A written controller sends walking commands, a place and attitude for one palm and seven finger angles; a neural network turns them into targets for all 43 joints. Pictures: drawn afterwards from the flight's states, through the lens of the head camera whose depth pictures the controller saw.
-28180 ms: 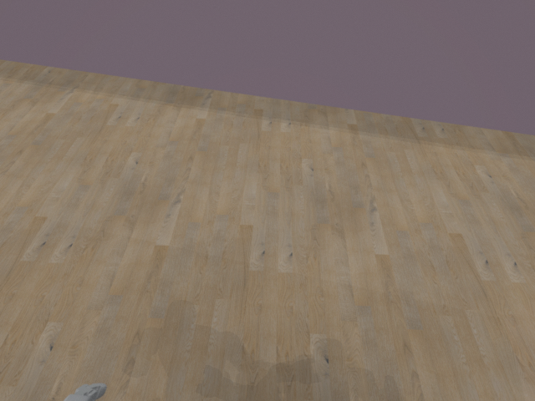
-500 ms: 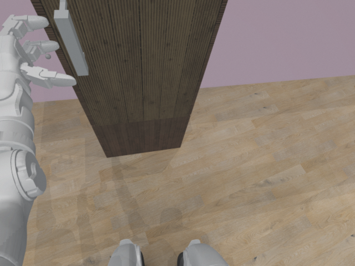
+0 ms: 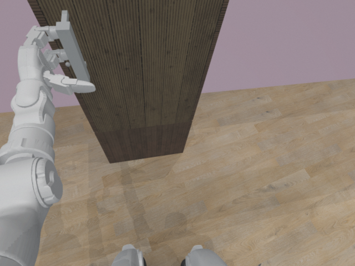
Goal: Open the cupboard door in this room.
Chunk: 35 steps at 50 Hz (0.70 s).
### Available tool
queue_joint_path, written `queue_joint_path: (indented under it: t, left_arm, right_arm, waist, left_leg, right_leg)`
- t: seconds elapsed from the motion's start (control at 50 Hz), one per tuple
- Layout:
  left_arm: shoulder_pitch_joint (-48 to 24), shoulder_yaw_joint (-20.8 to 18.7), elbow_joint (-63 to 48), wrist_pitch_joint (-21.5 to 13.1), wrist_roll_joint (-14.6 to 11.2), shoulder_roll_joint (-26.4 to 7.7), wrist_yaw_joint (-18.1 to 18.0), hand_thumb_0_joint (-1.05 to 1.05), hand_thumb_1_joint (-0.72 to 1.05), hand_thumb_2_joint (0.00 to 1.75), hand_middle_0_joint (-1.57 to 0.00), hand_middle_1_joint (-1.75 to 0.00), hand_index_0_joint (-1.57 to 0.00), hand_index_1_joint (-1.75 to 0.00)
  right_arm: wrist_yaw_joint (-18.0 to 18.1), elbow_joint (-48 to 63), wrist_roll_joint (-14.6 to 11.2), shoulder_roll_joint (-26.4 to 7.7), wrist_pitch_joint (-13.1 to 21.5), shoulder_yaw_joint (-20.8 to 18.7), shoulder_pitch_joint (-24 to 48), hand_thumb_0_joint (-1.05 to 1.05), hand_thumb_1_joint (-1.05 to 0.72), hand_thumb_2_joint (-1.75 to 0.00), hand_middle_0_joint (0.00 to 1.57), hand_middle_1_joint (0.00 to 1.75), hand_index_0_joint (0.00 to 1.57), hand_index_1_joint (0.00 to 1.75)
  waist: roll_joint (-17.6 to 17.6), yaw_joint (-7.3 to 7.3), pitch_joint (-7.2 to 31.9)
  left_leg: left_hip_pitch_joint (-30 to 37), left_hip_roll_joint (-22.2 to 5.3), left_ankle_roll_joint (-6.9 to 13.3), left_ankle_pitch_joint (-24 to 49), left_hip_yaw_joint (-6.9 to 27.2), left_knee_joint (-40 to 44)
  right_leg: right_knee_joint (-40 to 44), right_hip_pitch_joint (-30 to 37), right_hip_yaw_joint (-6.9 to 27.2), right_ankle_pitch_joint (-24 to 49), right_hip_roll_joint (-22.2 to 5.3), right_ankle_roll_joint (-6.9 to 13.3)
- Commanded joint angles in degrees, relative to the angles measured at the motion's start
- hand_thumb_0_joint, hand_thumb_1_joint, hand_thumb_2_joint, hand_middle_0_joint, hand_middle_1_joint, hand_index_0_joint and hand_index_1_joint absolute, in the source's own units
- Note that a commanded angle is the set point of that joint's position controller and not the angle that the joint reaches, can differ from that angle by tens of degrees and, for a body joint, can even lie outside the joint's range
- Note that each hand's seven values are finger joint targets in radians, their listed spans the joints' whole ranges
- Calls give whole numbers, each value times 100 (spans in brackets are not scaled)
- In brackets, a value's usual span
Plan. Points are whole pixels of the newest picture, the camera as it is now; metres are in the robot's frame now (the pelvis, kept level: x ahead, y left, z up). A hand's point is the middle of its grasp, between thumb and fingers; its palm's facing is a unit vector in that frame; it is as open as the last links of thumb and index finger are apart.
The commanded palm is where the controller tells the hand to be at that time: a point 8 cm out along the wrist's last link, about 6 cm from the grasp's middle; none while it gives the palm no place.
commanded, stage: slide the fingers in behind the handle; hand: left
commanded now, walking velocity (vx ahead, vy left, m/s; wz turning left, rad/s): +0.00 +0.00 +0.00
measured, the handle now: (75, 50) +0.58 +0.18 +0.10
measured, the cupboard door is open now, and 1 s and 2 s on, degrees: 0 0 3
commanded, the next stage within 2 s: close the thumb around the handle in 0.86 s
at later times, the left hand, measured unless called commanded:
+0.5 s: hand (85, 63) +0.54 +0.15 +0.10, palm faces +0.11 -0.99 +0.00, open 13.9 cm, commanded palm +0.51 +0.19 +0.10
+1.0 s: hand (87, 63) +0.54 +0.15 +0.10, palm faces +0.09 -1.00 -0.01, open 13.8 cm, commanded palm +0.51 +0.19 +0.10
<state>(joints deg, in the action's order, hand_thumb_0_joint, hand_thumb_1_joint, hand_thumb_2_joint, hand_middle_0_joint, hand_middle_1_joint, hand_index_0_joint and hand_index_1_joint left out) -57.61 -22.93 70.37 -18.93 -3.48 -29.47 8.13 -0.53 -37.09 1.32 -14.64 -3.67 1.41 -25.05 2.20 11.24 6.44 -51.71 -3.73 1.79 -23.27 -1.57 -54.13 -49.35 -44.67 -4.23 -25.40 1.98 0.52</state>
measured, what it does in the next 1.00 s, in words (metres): stands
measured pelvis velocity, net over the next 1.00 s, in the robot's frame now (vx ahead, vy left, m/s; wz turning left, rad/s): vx -0.01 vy -0.01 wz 0.01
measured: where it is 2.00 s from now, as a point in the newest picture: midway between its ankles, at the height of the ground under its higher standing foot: outside the picture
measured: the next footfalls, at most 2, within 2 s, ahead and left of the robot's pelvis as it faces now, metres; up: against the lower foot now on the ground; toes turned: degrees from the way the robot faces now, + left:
none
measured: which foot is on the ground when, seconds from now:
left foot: down 0.00-1.00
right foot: down 0.00-1.00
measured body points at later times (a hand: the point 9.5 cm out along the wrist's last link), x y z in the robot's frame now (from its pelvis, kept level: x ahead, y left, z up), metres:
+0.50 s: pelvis -0.01 -0.01 +0.00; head +0.12 +0.01 +0.43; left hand +0.52 +0.20 +0.10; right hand -0.03 -0.27 -0.11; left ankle +0.02 +0.10 -0.68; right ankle -0.03 -0.12 -0.68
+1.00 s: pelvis -0.01 -0.01 +0.00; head +0.12 +0.01 +0.43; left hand +0.53 +0.20 +0.10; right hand -0.04 -0.27 -0.11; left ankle +0.02 +0.10 -0.68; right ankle -0.03 -0.12 -0.68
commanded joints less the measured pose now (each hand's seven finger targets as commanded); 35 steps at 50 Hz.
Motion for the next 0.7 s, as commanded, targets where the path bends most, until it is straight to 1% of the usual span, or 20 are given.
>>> queue_joint_path:
  t: [0.0, 0.04, 0.08, 0.1, 0.12, 0.16, 0.2, 0.26, 0.3, 0.32, 0.34, 0.4, 0.46, 0.5, 0.54, 0.56, 0.6, 0.62, 0.66, 0.68]
  left_arm:
    - [-2442, -278, -1344, -502, -9, -1461, -124, 0, -50, 30, -30, -120, -30, -120]
    - [-2412, -90, -1491, -513, 13, -1215, -130, 0, -50, 30, -30, -120, -30, -120]
    - [-2498, 117, -1401, -478, 7, -963, -147, 0, -50, 30, -30, -120, -30, -120]
    - [-2619, 49, -1449, -512, 0, -1005, -178, 0, -50, 30, -30, -120, -30, -120]
    - [-2657, 101, -1457, -519, -7, -962, -203, 0, -50, 30, -30, -120, -30, -120]
    - [-2795, 269, -1356, -500, -26, -700, -259, 0, -50, 30, -30, -120, -30, -120]
    - [-2933, 87, -1258, -521, 1, -938, -351, 0, -50, 30, -30, -120, -30, -120]
    - [-3119, 335, -1173, -544, 90, -695, -443, 0, -50, 30, -30, -120, -30, -120]
    - [-3165, 112, -1136, -596, 107, -959, -510, 0, -50, 30, -30, -120, -30, -120]
    - [-3121, 111, -1109, -593, 122, -967, -523, 0, -50, 30, -30, -120, -30, -120]
    - [-3133, 279, -1090, -578, 131, -763, -524, 0, -50, 30, -30, -120, -30, -120]
    - [-3035, 100, -928, -546, 155, -937, -578, 0, -50, 30, -30, -120, -30, -120]
    - [-3298, 386, -924, -510, 212, -679, -607, 0, -50, 30, -30, -120, -30, -120]
    - [-3364, 219, -840, -476, 218, -906, -628, 0, -50, 30, -30, -120, -30, -120]
    - [-3309, 256, -901, -471, 223, -883, -601, 0, -50, 30, -30, -120, -30, -120]
    - [-3295, 363, -872, -451, 210, -753, -573, 0, -50, 30, -30, -120, -30, -120]
    - [-3384, 306, -858, -460, 183, -828, -549, 0, -50, 30, -30, -120, -30, -120]
    - [-3306, 153, -877, -461, 176, -1020, -556, 0, -50, 30, -30, -120, -30, -120]
    - [-3295, 354, -799, -426, 165, -802, -512, 0, -50, 30, -30, -120, -30, -120]
    - [-3345, 330, -773, -412, 153, -843, -510, 0, -50, 30, -30, -120, -30, -120]
  right_arm:
    - [15, 245, 32, -1084, 51, -371, -1090, 0, -90, -90, 20, 30, 20, 30]
    - [-7, 296, 13, -1043, 37, -383, -1019, 0, -90, -90, 20, 30, 20, 30]
    - [-14, 275, -8, -1034, 25, -392, -980, 0, -90, -90, 20, 30, 20, 30]
    - [3, 248, 1, -1040, 22, -405, -1009, 0, -90, -90, 20, 30, 20, 30]
    - [1, 255, -10, -1047, 26, -408, -982, 0, -90, -90, 20, 30, 20, 30]
    - [1, 200, -4, -1031, 50, -408, -952, 0, -90, -90, 20, 30, 20, 30]
    - [16, 141, 16, -1071, 71, -399, -998, 0, -90, -90, 20, 30, 20, 30]
    - [4, 111, 35, -1044, 118, -389, -959, 0, -90, -90, 20, 30, 20, 30]
    - [8, 86, 58, -1077, 134, -385, -1016, 0, -90, -90, 20, 30, 20, 30]
    - [9, 102, 55, -1069, 135, -385, -1015, 0, -90, -90, 20, 30, 20, 30]
    - [-5, 113, 61, -1047, 145, -379, -983, 0, -90, -90, 20, 30, 20, 30]
    - [-17, 111, 79, -1078, 141, -377, -1066, 0, -90, -90, 20, 30, 20, 30]
    - [-24, 79, 65, -1059, 140, -383, -1062, 0, -90, -90, 20, 30, 20, 30]
    - [-6, 51, 79, -1100, 140, -381, -1136, 0, -90, -90, 20, 30, 20, 30]
    - [-2, 72, 74, -1082, 140, -380, -1138, 0, -90, -90, 20, 30, 20, 30]
    - [-11, 68, 73, -1070, 143, -374, -1137, 0, -90, -90, 20, 30, 20, 30]
    - [3, 36, 81, -1081, 145, -374, -1182, 0, -90, -90, 20, 30, 20, 30]
    - [11, 53, 67, -1094, 144, -372, -1176, 0, -90, -90, 20, 30, 20, 30]
    - [-4, 61, 57, -1067, 156, -354, -1155, 0, -90, -90, 20, 30, 20, 30]
    - [-1, 49, 61, -1078, 161, -352, -1164, 0, -90, -90, 20, 30, 20, 30]
  waist:
    - [579, -78, 2674]
    - [693, -97, 2746]
    - [578, 3, 2505]
    - [529, 28, 2520]
    - [627, 6, 2573]
    - [604, 95, 2406]
    - [495, 110, 2350]
    - [593, 203, 2378]
    - [567, 159, 2506]
    - [537, 150, 2633]
    - [640, 178, 2603]
    - [475, 133, 2616]
    - [508, 276, 2449]
    - [385, 312, 2395]
    - [533, 256, 2595]
    - [574, 273, 2521]
    - [472, 326, 2474]
    - [516, 240, 2548]
    - [589, 285, 2400]
    - [511, 317, 2347]
  left_leg:
    - [2797, 167, 22, 2813, 456, 310]
    - [2879, 169, 0, 2910, 428, 308]
    - [2812, 160, -2, 2656, 431, 338]
    - [2849, 160, 13, 2678, 449, 326]
    - [2912, 162, -12, 2650, 471, 355]
    - [2875, 155, -15, 2431, 475, 357]
    - [2741, 170, 4, 2265, 500, 352]
    - [2734, 175, 1, 2123, 509, 328]
    - [2709, 185, 7, 2166, 531, 310]
    - [2709, 183, 3, 2267, 520, 296]
    - [2725, 189, -2, 2243, 504, 291]
    - [2584, 197, 13, 2252, 503, 277]
    - [2519, 191, 21, 2027, 489, 277]
    - [2385, 201, 58, 1888, 483, 291]
    - [2490, 206, 41, 1997, 475, 296]
    - [2483, 211, 37, 1978, 468, 301]
    - [2411, 213, 61, 1927, 482, 284]
    - [2365, 216, 59, 1918, 450, 288]
    - [2327, 219, 53, 1803, 449, 308]
    - [2265, 218, 61, 1722, 448, 317]
  right_leg:
    - [394, 486, 181, 2534, 241, 30]
    - [373, 481, 182, 2622, 234, 21]
    - [433, 357, 171, 2424, 236, 10]
    - [423, 353, 170, 2431, 235, 19]
    - [430, 305, 176, 2359, 230, 20]
    - [474, 124, 170, 2152, 222, 13]
    - [468, 132, 188, 2044, 214, 21]
    - [463, -44, 195, 1878, 185, 10]
    - [416, 57, 201, 1922, 191, 27]
    - [385, 121, 211, 2033, 186, 17]
    - [403, 55, 207, 2014, 178, 11]
    - [374, 184, 205, 2063, 192, 22]
    - [434, -11, 208, 1894, 181, -6]
    - [470, 60, 231, 1829, 185, -10]
    - [463, 108, 235, 1901, 176, -1]
    - [483, 71, 228, 1881, 182, 0]
    - [490, 101, 240, 1879, 187, 0]
    - [500, 167, 266, 1901, 182, -7]
    - [524, 87, 254, 1793, 187, -3]
    - [547, 99, 254, 1737, 187, -10]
